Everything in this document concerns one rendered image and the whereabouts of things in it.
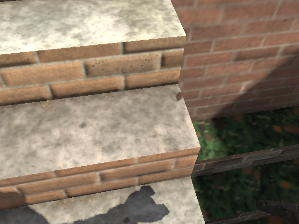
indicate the robot right hand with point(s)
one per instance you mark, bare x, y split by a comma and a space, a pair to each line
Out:
283, 209

